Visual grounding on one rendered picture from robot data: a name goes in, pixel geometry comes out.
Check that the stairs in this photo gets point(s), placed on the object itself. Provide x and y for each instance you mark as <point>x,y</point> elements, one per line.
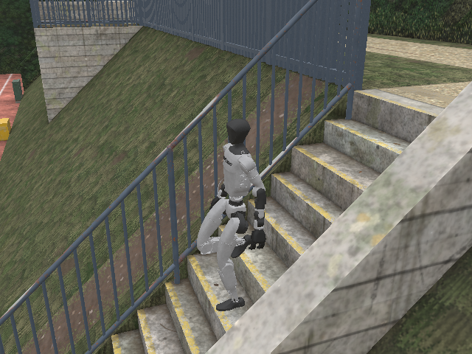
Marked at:
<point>325,179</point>

